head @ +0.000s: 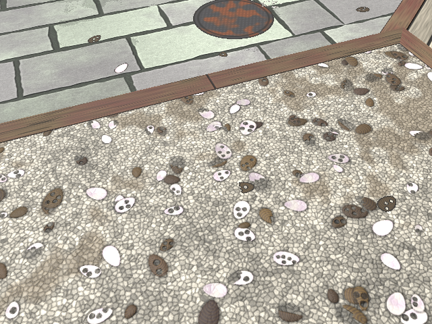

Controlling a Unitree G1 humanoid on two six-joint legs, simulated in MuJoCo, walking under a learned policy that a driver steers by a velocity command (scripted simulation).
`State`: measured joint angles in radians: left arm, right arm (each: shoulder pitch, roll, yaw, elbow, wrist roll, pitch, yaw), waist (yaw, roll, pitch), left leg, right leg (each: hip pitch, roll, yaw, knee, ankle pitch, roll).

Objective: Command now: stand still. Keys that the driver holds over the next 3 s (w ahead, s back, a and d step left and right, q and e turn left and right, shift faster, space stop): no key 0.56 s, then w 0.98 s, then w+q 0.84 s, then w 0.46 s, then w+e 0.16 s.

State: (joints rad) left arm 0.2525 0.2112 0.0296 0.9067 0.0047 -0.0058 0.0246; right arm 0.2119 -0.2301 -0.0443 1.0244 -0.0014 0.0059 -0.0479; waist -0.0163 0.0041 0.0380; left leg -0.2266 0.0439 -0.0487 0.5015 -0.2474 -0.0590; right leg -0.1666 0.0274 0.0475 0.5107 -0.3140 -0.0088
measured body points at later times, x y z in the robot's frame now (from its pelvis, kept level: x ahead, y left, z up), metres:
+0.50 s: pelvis +0.00 +0.01 +0.00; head +0.01 +0.01 +0.45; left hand +0.01 +0.25 -0.15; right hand +0.01 -0.24 -0.15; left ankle +0.02 +0.16 -0.74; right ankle -0.02 -0.12 -0.74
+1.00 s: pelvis +0.10 +0.04 +0.01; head +0.11 +0.06 +0.46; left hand +0.21 +0.30 -0.13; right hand +0.01 -0.18 -0.13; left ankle +0.02 +0.13 -0.74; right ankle +0.13 -0.11 -0.66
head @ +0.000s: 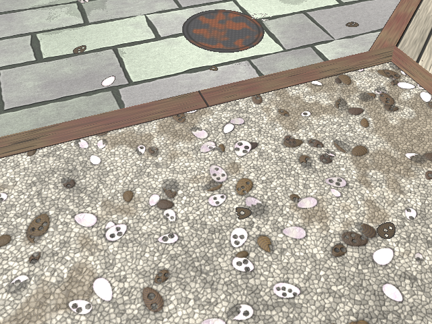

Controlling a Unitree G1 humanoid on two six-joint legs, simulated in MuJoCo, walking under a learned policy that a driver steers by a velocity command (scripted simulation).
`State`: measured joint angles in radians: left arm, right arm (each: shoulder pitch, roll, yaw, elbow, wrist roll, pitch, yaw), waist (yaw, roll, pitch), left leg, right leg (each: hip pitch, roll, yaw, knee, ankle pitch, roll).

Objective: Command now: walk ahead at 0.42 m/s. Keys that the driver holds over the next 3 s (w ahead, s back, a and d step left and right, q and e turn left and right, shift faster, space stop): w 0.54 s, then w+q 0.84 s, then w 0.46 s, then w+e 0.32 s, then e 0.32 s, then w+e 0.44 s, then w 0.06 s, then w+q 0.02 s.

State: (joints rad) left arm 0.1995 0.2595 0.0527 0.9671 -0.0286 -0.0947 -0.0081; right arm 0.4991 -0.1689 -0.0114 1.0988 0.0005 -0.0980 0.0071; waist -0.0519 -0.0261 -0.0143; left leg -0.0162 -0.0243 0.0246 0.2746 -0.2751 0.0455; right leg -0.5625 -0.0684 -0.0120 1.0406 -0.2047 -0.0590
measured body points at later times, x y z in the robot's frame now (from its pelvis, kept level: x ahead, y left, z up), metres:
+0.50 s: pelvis +0.28 -0.07 +0.00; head +0.29 -0.07 +0.45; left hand +0.30 +0.20 -0.14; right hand +0.39 -0.33 -0.13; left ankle +0.33 +0.10 -0.67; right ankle +0.28 -0.14 -0.75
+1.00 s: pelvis +0.57 +0.02 -0.01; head +0.60 +0.03 +0.44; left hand +0.64 +0.30 -0.13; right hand +0.71 -0.23 -0.13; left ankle +0.60 +0.08 -0.75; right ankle +0.59 -0.15 -0.66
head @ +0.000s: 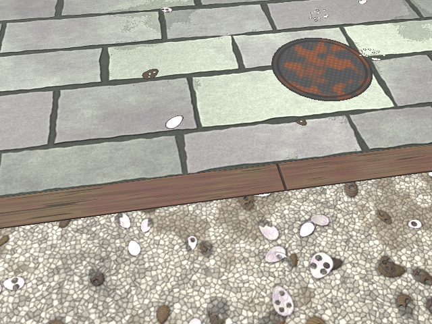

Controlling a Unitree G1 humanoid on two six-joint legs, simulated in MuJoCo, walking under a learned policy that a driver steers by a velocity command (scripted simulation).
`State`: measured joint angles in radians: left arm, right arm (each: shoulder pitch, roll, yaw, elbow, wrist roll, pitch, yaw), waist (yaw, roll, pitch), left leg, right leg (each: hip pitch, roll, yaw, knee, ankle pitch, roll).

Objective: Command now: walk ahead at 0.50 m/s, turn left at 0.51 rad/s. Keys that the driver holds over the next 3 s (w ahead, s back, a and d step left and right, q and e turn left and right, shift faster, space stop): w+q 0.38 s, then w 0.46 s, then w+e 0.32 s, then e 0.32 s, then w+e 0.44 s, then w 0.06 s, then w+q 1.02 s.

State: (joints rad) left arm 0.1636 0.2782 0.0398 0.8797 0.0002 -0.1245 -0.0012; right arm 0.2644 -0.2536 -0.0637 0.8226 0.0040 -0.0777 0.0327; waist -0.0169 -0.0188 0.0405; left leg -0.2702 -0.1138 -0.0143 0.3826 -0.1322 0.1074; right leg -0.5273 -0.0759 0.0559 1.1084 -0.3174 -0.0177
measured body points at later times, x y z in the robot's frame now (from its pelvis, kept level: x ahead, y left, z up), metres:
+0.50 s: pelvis +0.29 -0.05 +0.00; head +0.31 -0.05 +0.45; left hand +0.31 +0.24 -0.11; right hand +0.46 -0.28 -0.12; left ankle +0.22 +0.09 -0.65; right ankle +0.33 -0.14 -0.74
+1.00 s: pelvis +0.54 +0.10 +0.00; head +0.55 +0.11 +0.45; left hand +0.52 +0.36 -0.14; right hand +0.69 -0.12 -0.12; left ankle +0.53 +0.19 -0.74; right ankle +0.54 -0.06 -0.65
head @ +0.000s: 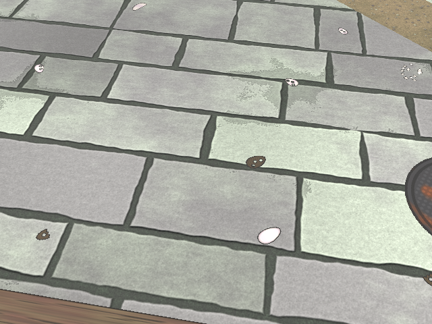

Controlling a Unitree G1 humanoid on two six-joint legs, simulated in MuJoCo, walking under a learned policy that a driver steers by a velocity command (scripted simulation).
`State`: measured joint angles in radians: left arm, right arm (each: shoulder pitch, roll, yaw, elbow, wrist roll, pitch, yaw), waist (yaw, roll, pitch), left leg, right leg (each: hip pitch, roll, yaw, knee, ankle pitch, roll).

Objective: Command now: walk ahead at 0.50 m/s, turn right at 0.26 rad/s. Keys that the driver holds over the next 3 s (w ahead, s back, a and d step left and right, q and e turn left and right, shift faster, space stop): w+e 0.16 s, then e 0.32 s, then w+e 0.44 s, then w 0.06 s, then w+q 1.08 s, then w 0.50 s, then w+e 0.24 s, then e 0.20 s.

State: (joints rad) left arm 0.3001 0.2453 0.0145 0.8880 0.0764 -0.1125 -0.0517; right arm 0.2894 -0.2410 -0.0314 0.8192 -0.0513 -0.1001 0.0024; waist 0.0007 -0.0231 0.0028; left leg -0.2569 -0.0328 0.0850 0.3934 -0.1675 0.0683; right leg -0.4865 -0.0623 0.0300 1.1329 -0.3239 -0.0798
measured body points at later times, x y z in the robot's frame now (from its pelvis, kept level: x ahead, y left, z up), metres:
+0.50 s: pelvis +0.23 -0.06 -0.01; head +0.25 -0.06 +0.44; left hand +0.41 +0.19 -0.12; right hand +0.29 -0.35 -0.12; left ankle +0.19 +0.11 -0.65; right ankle +0.30 -0.15 -0.74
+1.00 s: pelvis +0.39 -0.06 -0.01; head +0.40 -0.06 +0.44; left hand +0.65 +0.04 -0.11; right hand +0.27 -0.29 -0.13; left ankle +0.36 +0.05 -0.74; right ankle +0.38 -0.24 -0.66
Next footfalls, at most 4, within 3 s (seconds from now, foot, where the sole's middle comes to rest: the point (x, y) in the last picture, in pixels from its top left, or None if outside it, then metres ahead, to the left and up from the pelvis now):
0.34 right None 0.34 -0.16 -0.78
0.76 left None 0.39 0.03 -0.78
1.36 right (340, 307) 0.61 -0.42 -0.94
1.82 left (279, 221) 0.97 -0.24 -0.94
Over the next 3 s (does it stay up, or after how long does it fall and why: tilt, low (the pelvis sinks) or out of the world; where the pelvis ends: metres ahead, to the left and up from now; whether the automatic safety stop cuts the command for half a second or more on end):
stays up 1.43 -0.30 -0.16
